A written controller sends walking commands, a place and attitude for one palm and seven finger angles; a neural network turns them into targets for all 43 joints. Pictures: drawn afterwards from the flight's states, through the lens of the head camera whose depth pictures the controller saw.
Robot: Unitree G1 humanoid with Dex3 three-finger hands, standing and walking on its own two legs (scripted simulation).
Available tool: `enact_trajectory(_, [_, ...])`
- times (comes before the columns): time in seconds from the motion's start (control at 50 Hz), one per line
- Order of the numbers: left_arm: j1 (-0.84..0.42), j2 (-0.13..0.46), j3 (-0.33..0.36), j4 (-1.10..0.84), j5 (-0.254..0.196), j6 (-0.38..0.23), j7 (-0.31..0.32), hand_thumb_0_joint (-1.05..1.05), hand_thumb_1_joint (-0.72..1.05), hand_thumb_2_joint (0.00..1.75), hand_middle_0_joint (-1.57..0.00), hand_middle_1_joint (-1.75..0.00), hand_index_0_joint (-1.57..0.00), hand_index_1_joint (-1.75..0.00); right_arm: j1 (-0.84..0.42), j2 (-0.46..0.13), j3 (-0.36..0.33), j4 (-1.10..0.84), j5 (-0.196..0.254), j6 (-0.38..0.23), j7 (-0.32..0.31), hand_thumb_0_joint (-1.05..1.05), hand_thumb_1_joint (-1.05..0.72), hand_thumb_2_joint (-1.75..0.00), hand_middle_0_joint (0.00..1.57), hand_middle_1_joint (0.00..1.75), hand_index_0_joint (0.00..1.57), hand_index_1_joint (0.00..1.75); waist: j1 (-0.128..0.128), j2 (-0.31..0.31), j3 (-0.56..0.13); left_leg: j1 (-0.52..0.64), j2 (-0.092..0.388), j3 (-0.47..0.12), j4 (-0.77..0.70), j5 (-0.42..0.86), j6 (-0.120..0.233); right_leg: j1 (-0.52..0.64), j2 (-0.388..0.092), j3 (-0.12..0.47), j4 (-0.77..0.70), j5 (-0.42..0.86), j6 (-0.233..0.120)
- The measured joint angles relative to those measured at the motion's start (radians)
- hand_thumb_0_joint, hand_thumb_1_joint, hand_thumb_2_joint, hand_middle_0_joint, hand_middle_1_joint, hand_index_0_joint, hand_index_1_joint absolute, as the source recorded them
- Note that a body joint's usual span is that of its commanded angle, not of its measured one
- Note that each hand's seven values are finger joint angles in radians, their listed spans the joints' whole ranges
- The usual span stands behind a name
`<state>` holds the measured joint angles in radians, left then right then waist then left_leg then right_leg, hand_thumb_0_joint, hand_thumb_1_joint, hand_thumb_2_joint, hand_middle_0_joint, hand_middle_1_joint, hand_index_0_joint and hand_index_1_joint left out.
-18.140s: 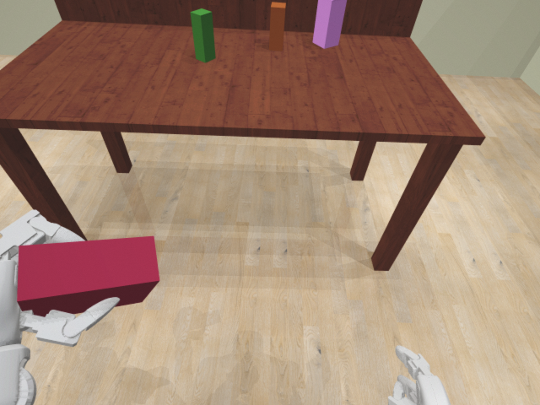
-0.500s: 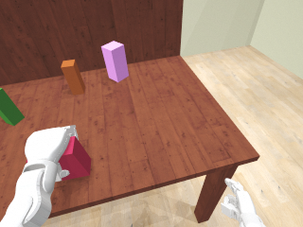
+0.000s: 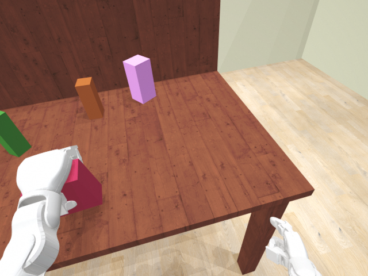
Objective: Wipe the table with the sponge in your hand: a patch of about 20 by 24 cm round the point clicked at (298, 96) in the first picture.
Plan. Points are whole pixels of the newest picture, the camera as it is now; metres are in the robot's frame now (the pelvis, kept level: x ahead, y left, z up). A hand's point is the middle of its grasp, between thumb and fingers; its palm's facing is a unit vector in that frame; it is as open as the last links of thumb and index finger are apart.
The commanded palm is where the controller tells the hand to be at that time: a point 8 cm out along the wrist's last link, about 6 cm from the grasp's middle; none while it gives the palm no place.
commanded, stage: move the sponge above the wiping area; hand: left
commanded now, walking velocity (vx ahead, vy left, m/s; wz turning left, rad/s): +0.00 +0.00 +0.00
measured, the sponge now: (71, 193) +0.23 +0.31 +0.07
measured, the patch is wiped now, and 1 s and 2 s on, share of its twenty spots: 0.00 0.00 0.00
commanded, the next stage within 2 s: lower the sponge onto the table in 1.88 s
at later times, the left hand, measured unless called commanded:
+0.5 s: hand (55, 183) +0.22 +0.32 +0.12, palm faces +0.13 -0.09 -0.99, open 9.3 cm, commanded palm +0.18 +0.29 +0.16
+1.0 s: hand (58, 194) +0.21 +0.31 +0.10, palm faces +0.05 -0.16 -0.99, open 9.3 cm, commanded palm +0.18 +0.29 +0.16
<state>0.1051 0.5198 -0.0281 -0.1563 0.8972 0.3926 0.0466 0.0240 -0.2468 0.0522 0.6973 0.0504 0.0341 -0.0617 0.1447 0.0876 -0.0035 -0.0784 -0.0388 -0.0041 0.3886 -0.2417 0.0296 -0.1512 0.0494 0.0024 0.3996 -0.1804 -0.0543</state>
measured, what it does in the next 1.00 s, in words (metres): stands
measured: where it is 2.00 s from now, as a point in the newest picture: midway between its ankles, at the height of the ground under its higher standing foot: outside the picture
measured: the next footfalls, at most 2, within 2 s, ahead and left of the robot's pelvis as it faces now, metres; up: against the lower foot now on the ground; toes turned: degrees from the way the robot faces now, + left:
none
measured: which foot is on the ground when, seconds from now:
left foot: down 0.00-1.00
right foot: down 0.00-1.00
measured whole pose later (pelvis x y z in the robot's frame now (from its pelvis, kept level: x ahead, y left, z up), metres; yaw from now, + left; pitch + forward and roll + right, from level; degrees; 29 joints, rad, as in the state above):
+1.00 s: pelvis +0.00 +0.00 +0.00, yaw +0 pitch -3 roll +0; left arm 0.18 0.49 -0.01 -0.21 0.83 0.53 -0.04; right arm 0.02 -0.27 0.06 0.66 0.07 0.05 -0.04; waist 0.10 0.12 -0.01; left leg -0.10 -0.05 -0.01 0.39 -0.24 0.04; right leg -0.17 0.04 0.00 0.40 -0.18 -0.04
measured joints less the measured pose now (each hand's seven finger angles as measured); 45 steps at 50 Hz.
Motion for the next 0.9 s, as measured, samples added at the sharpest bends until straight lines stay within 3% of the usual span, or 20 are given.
enact_trajectory(0.08, [-0.033, -0.007, 0.008, 0.041, -0.022, 0.102, -0.048, 0.00, -0.43, 1.05, -0.80, -1.39, -0.80, -1.39, -0.012, -0.014, 0.007, -0.007, 0.013, 0.008, 0.000, 0.02, -0.91, -0.90, 0.20, 0.30, 0.21, 0.31, -0.017, 0.009, 0.001, -0.012, -0.007, -0.010, -0.004, 0.010, 0.003, -0.010, -0.008, -0.010, -0.001, 0.003, 0.004])
enact_trajectory(0.12, [-0.030, -0.021, -0.018, 0.042, -0.024, 0.114, -0.086, 0.00, -0.43, 1.05, -0.80, -1.39, -0.80, -1.39, -0.009, -0.023, 0.007, -0.017, 0.014, 0.004, -0.001, 0.02, -0.91, -0.90, 0.20, 0.30, 0.22, 0.31, -0.024, 0.016, 0.002, -0.021, -0.011, -0.014, -0.001, 0.012, 0.006, -0.017, -0.012, -0.014, 0.002, 0.004, 0.006])
enact_trajectory(0.18, [-0.009, -0.042, -0.072, 0.026, -0.013, 0.069, -0.132, 0.00, -0.43, 1.05, -0.80, -1.39, -0.80, -1.39, -0.002, -0.029, 0.006, -0.028, 0.005, -0.005, -0.005, 0.02, -0.91, -0.90, 0.20, 0.30, 0.21, 0.31, -0.025, 0.018, 0.008, -0.027, -0.016, -0.016, 0.000, 0.013, 0.010, -0.025, -0.017, -0.015, 0.009, 0.001, 0.009])
enact_trajectory(0.22, [0.008, -0.048, -0.100, 0.001, 0.002, 0.009, -0.136, 0.00, -0.43, 1.05, -0.80, -1.39, -0.80, -1.39, 0.006, -0.024, 0.003, -0.033, -0.007, -0.014, -0.009, 0.02, -0.91, -0.90, 0.20, 0.30, 0.21, 0.31, -0.019, 0.013, 0.010, -0.026, -0.016, -0.011, 0.003, 0.010, 0.010, -0.027, -0.016, -0.010, 0.016, -0.003, 0.009])
enact_trajectory(0.28, [0.035, -0.041, -0.103, -0.036, 0.026, -0.086, -0.094, 0.00, -0.43, 1.05, -0.80, -1.39, -0.80, -1.39, 0.016, -0.007, 0.001, -0.027, -0.021, -0.020, -0.010, 0.02, -0.91, -0.90, 0.20, 0.30, 0.21, 0.31, -0.008, 0.002, 0.008, -0.012, -0.010, -0.001, 0.000, 0.005, 0.007, -0.019, -0.009, 0.000, 0.016, -0.006, 0.004])
enact_trajectory(0.32, [0.039, -0.024, -0.084, -0.050, 0.037, -0.103, -0.047, 0.00, -0.43, 1.05, -0.80, -1.39, -0.81, -1.39, 0.020, 0.005, -0.001, -0.020, -0.022, -0.017, -0.007, 0.02, -0.91, -0.90, 0.20, 0.30, 0.20, 0.31, -0.002, -0.004, 0.004, -0.003, -0.004, 0.006, -0.002, 0.000, 0.003, -0.012, -0.003, 0.007, 0.013, -0.006, 0.000])
enact_trajectory(0.36, [0.025, -0.014, -0.053, -0.044, 0.028, -0.080, -0.002, 0.00, -0.43, 1.05, -0.81, -1.39, -0.81, -1.39, 0.018, 0.012, -0.003, -0.011, -0.015, -0.009, 0.001, 0.02, -0.91, -0.90, 0.20, 0.30, 0.20, 0.31, 0.001, -0.005, -0.001, 0.003, 0.001, 0.009, -0.003, -0.002, -0.001, -0.005, 0.003, 0.010, 0.007, -0.004, -0.002])
enact_trajectory(0.42, [0.001, -0.007, 0.006, -0.019, -0.009, 0.011, 0.024, 0.00, -0.43, 1.05, -0.80, -1.39, -0.81, -1.39, 0.000, 0.009, 0.000, 0.002, -0.001, 0.007, 0.012, 0.02, -0.91, -0.90, 0.20, 0.30, 0.20, 0.30, -0.005, 0.000, -0.006, 0.005, 0.005, 0.011, -0.004, -0.003, -0.003, -0.001, 0.007, 0.012, 0.001, 0.000, -0.003])
enact_trajectory(0.48, [-0.005, -0.005, 0.038, 0.000, -0.040, 0.109, -0.010, 0.00, -0.43, 1.05, -0.80, -1.39, -0.80, -1.39, -0.015, -0.007, 0.004, -0.004, 0.012, 0.020, 0.014, 0.02, -0.91, -0.90, 0.20, 0.30, 0.20, 0.30, -0.019, 0.008, -0.009, -0.004, 0.002, 0.002, -0.003, 0.001, -0.002, -0.006, 0.003, 0.004, 0.000, 0.001, 0.000])
enact_trajectory(0.54, [0.027, -0.016, 0.022, -0.005, -0.053, 0.148, -0.072, 0.00, -0.43, 1.05, -0.80, -1.39, -0.80, -1.40, -0.015, -0.030, 0.005, -0.025, 0.017, 0.022, 0.014, 0.02, -0.91, -0.90, 0.20, 0.30, 0.21, 0.31, -0.031, 0.018, -0.007, -0.019, -0.004, -0.009, 0.005, 0.002, 0.003, -0.015, -0.004, -0.007, 0.004, -0.001, 0.003])
enact_trajectory(0.6, [0.061, -0.032, -0.033, -0.015, -0.046, 0.112, -0.125, 0.00, -0.43, 1.05, -0.80, -1.39, -0.80, -1.40, -0.002, -0.043, 0.003, -0.039, 0.010, 0.009, 0.001, 0.02, -0.91, -0.90, 0.20, 0.30, 0.22, 0.31, -0.026, 0.018, 0.002, -0.029, -0.010, -0.017, 0.015, 0.002, 0.007, -0.023, -0.010, -0.015, 0.013, -0.005, 0.006])
enact_trajectory(0.66, [0.064, -0.034, -0.085, -0.015, -0.012, 0.006, -0.138, 0.00, -0.43, 1.05, -0.80, -1.39, -0.80, -1.39, 0.014, -0.038, -0.001, -0.039, -0.009, -0.010, -0.018, 0.02, -0.91, -0.90, 0.20, 0.30, 0.21, 0.31, -0.009, 0.007, 0.014, -0.028, -0.011, -0.021, 0.022, -0.001, 0.007, -0.020, -0.011, -0.019, 0.019, -0.008, 0.005])
enact_trajectory(0.72, [0.051, -0.017, -0.092, -0.024, 0.029, -0.097, -0.091, 0.00, -0.43, 1.05, -0.80, -1.39, -0.80, -1.39, 0.022, -0.017, -0.003, -0.026, -0.023, -0.028, -0.032, 0.02, -0.91, -0.90, 0.20, 0.30, 0.21, 0.31, 0.011, -0.005, 0.019, -0.017, -0.004, -0.012, 0.022, -0.006, 0.003, -0.010, -0.004, -0.011, 0.016, -0.007, 0.000])
enact_trajectory(0.78, [0.020, -0.001, -0.055, -0.019, 0.039, -0.127, -0.022, 0.00, -0.43, 1.05, -0.81, -1.38, -0.81, -1.39, 0.022, 0.008, -0.004, -0.013, -0.019, -0.031, -0.028, 0.02, -0.91, -0.90, 0.20, 0.30, 0.21, 0.31, 0.013, -0.008, 0.011, -0.005, 0.002, -0.005, 0.014, -0.006, -0.002, -0.001, 0.003, -0.002, 0.005, -0.002, -0.004])
enact_trajectory(0.84, [-0.010, 0.006, 0.006, -0.008, 0.001, -0.067, 0.020, 0.00, -0.43, 1.05, -0.81, -1.39, -0.81, -1.39, 0.009, 0.021, -0.001, 0.000, -0.007, -0.019, -0.011, 0.02, -0.91, -0.90, 0.20, 0.30, 0.20, 0.31, -0.001, -0.003, -0.003, 0.003, 0.004, 0.002, 0.001, -0.002, -0.003, 0.004, 0.006, 0.004, -0.004, 0.003, -0.002])
enact_trajectory(0.9, [-0.011, 0.001, 0.055, -0.006, -0.041, 0.042, 0.008, 0.00, -0.43, 1.05, -0.80, -1.39, -0.80, -1.39, -0.010, 0.013, 0.005, 0.001, 0.005, 0.003, 0.009, 0.02, -0.91, -0.90, 0.20, 0.30, 0.20, 0.31, -0.021, 0.010, -0.015, 0.001, 0.002, 0.005, -0.005, 0.002, -0.001, 0.000, 0.004, 0.008, -0.007, 0.006, 0.001])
